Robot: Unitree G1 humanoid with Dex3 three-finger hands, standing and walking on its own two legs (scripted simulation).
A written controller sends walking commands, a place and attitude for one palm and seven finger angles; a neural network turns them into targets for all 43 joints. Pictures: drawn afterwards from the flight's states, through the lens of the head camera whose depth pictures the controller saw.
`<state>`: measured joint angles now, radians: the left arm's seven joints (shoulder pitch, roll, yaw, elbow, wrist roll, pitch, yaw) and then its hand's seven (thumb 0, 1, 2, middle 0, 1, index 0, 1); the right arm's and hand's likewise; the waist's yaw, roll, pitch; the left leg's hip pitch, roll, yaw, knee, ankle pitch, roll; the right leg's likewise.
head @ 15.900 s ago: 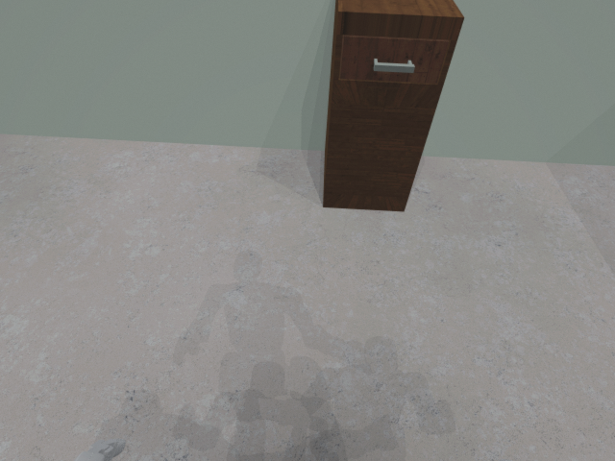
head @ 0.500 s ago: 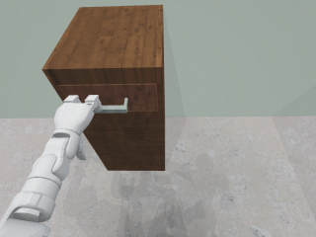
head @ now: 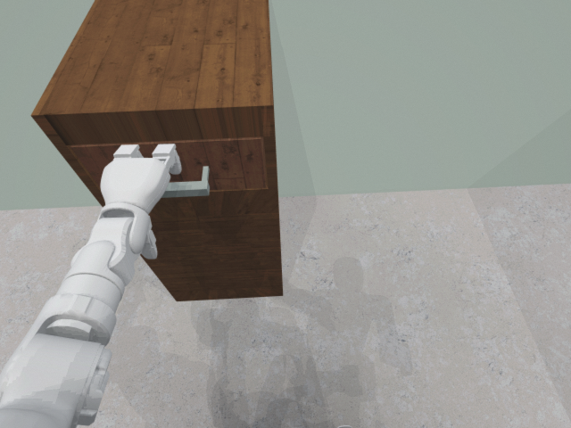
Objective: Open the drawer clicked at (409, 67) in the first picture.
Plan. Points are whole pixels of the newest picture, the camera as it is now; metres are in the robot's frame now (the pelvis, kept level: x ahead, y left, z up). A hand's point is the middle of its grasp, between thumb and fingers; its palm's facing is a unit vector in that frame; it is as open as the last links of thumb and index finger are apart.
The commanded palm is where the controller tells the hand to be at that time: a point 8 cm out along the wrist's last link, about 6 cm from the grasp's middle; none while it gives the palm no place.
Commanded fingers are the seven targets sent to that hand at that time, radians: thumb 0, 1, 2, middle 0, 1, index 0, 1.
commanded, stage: move the hooked fingers above the handle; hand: left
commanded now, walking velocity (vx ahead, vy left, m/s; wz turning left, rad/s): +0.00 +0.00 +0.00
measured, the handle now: (174, 181) +0.54 +0.22 -0.04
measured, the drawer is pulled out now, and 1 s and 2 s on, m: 0.00 0.00 0.00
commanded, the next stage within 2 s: none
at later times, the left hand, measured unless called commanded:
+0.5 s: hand (158, 183) +0.49 +0.22 +0.02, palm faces -0.01 +0.00 -1.00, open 13.8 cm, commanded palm +0.46 +0.23 +0.07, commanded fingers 0.00 -0.50 0.30 -0.30 -1.20 -0.30 -1.20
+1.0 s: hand (162, 178) +0.50 +0.21 +0.02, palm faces +0.02 +0.01 -1.00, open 13.7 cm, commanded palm +0.47 +0.22 +0.07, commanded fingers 0.00 -0.50 0.30 -0.30 -1.20 -0.30 -1.20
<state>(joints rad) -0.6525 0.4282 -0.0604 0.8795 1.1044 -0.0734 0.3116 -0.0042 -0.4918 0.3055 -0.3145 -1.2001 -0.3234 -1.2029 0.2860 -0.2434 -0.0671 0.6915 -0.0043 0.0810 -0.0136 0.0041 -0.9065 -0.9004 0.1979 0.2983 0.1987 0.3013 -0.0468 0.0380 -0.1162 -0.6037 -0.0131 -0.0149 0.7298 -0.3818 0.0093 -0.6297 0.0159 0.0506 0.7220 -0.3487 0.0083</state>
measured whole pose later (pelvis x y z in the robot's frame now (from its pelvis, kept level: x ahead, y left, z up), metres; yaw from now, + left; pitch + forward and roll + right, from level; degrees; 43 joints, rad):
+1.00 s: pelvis -0.01 +0.01 -0.02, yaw -1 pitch +21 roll -1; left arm -0.89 0.45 -0.03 1.11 1.13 0.02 0.40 0.00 -0.49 0.31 -0.34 -1.23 -0.34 -1.23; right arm 0.31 -0.26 -0.05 0.70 -0.03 0.10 0.01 0.00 -0.91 -0.90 0.20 0.30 0.20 0.30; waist -0.12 0.05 -0.15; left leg -0.80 -0.01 -0.01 0.84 -0.41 0.02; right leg -0.81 0.02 0.06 0.80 -0.35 0.03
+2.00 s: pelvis -0.01 +0.01 -0.01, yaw +0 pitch +19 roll -1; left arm -0.83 0.50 -0.06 1.09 1.09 -0.03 0.32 -0.01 -0.49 0.31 -0.31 -1.20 -0.32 -1.20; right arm 0.33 -0.25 -0.06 0.71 -0.02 0.08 0.00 0.00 -0.91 -0.90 0.20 0.30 0.20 0.30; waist -0.10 0.05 -0.13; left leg -0.76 -0.01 -0.02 0.82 -0.40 0.02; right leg -0.76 0.02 0.04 0.77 -0.35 0.02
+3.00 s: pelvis +0.00 +0.01 -0.01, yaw -1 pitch +20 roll -1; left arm -0.84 0.49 -0.03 1.08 1.10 -0.04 0.31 0.00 -0.49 0.31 -0.32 -1.20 -0.32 -1.20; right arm 0.38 -0.24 -0.05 0.73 -0.02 0.08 -0.01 0.00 -0.91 -0.90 0.20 0.30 0.20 0.30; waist -0.12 0.06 -0.15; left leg -0.76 0.00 -0.01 0.81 -0.41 0.02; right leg -0.77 0.03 0.05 0.77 -0.36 0.02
